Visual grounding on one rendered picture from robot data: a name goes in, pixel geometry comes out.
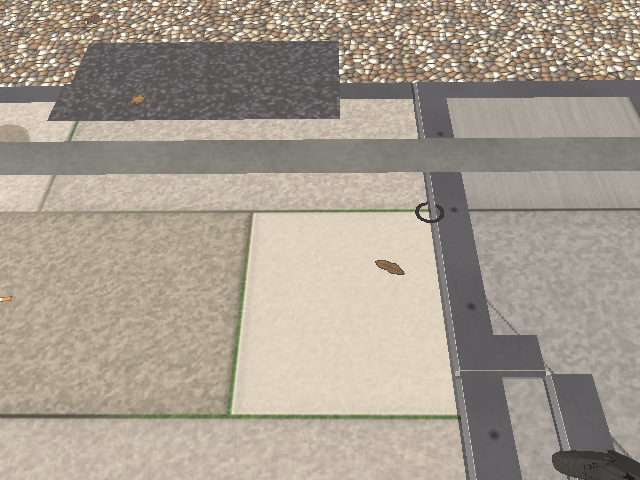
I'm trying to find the robot right hand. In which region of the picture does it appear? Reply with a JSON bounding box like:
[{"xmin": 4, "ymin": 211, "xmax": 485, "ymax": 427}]
[{"xmin": 552, "ymin": 450, "xmax": 640, "ymax": 480}]

